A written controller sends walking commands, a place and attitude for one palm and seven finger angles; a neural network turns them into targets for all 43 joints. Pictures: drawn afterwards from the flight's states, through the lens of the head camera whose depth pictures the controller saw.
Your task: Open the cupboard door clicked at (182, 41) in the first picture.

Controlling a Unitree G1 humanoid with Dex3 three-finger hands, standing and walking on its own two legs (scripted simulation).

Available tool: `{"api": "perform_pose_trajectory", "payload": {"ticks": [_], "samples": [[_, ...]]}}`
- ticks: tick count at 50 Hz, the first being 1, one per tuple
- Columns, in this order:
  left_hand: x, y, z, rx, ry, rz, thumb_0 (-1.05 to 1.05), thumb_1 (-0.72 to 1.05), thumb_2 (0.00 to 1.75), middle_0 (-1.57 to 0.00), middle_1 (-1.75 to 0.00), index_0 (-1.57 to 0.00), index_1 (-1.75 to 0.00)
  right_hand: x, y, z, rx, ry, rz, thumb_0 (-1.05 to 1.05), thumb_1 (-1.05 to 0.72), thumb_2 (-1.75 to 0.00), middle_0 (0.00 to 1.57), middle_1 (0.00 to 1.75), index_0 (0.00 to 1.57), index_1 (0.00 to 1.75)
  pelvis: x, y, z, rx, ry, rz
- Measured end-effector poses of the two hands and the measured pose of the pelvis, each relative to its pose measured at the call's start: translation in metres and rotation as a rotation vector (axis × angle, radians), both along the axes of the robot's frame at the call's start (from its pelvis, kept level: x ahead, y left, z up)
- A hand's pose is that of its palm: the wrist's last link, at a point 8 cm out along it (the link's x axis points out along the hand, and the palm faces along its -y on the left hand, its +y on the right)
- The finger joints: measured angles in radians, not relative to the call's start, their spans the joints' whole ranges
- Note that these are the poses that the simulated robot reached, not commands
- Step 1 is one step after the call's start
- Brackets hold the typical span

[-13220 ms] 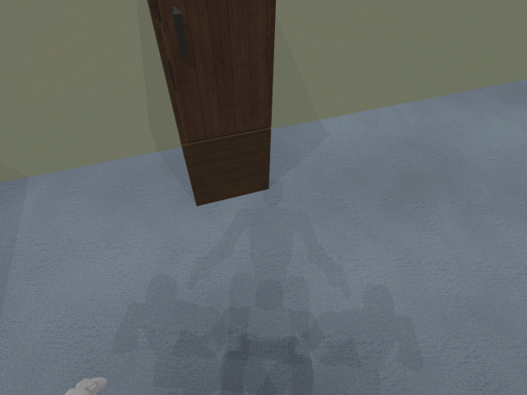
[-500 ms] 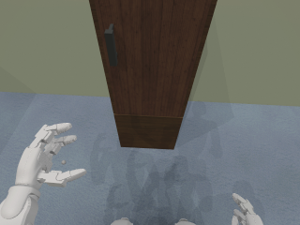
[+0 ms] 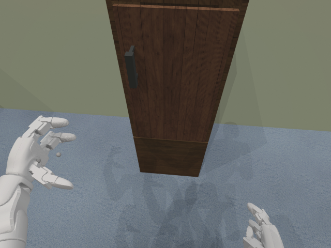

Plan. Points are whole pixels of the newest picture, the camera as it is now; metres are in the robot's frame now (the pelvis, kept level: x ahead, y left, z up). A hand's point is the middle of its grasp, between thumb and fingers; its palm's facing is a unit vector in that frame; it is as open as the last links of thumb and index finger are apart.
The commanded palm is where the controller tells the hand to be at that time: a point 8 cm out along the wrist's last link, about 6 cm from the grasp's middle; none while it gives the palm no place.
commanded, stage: raise the hand with hooked fingers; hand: left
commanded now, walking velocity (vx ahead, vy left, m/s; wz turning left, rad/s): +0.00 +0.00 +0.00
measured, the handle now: (132, 67) +0.62 +0.17 +0.10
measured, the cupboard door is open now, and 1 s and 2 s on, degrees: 0 0 0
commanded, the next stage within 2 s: move the hooked fingers beside the handle in 0.62 s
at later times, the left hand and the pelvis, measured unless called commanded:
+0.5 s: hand (61, 146) +0.29 +0.26 +0.11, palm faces +0.05 -1.00 -0.02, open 14.0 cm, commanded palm +0.26 +0.31 +0.12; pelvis -0.01 -0.01 +0.01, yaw -1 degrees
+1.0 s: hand (73, 131) +0.33 +0.25 +0.11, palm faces +0.00 -1.00 -0.01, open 14.0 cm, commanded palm +0.31 +0.29 +0.11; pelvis -0.01 -0.01 +0.00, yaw +0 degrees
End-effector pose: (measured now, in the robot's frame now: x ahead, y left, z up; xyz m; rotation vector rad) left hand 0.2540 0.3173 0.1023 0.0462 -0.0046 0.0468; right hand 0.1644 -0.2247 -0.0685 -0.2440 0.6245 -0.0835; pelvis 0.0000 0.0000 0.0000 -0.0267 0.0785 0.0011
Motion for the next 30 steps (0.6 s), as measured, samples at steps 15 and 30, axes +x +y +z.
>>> {"api": "perform_pose_trajectory", "payload": {"ticks": [15,30], "samples": [[0.022,0.000,0.015,-0.016,0.014,-0.026,-0.01,-0.49,0.30,-0.30,-1.20,-0.30,-1.20,-0.028,-0.029,0.001,-0.029,0.056,-0.070,0.02,-0.90,-0.90,0.20,0.30,0.20,0.30,-0.002,-0.006,0.007,0.013,-0.012,-0.018],[0.013,-0.005,0.011,-0.022,0.003,-0.006,-0.01,-0.50,0.30,-0.30,-1.20,-0.30,-1.20,-0.026,-0.025,0.003,-0.021,0.034,-0.063,0.02,-0.90,-0.90,0.20,0.30,0.20,0.30,-0.007,-0.009,0.007,0.014,-0.025,-0.020]]}}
